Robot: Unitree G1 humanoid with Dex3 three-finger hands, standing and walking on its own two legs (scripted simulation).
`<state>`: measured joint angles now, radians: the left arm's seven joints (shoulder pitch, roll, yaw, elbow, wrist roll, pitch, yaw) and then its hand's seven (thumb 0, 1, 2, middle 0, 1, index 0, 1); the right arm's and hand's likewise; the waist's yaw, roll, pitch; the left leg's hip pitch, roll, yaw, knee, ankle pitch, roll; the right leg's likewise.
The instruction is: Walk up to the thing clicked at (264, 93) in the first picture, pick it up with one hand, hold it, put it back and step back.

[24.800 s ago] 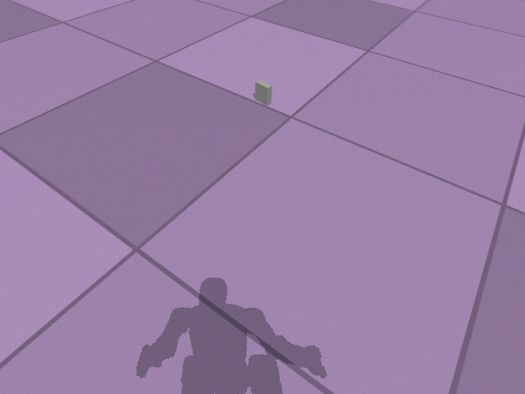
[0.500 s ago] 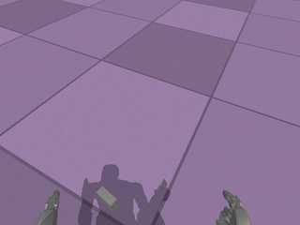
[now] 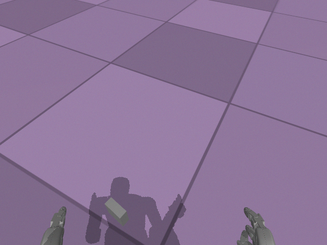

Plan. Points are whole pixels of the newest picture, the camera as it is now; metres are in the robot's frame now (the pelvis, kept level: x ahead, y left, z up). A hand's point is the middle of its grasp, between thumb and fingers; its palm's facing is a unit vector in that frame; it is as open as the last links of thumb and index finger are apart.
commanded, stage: home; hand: left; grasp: from the side
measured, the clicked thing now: (117, 211) +0.45 +0.21 -0.66
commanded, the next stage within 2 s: stand in 1.10 s
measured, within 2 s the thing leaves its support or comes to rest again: neither
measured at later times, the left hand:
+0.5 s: hand out of the picture +0.17 +0.18 -0.05, palm faces +0.10 -0.95 -0.28, open 17.1 cm
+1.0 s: hand (78, 242) +0.18 +0.19 -0.05, palm faces +0.10 -0.95 -0.28, open 17.3 cm
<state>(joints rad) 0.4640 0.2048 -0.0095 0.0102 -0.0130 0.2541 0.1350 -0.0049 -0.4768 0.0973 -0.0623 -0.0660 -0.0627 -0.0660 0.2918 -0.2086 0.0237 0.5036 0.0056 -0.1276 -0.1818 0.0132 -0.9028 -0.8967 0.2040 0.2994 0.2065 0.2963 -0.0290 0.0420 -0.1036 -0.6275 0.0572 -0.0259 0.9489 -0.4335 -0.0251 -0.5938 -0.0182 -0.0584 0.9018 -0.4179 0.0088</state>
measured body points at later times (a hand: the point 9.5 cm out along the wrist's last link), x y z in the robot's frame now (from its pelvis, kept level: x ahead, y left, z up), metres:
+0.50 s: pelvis +0.00 +0.00 +0.00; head +0.01 +0.00 +0.45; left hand +0.16 +0.23 -0.03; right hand +0.16 -0.24 -0.07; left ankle +0.03 +0.13 -0.69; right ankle +0.02 -0.13 -0.69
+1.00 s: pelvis +0.01 +0.01 +0.00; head +0.02 +0.01 +0.45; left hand +0.17 +0.24 -0.03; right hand +0.17 -0.24 -0.07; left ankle +0.03 +0.13 -0.69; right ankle +0.02 -0.13 -0.69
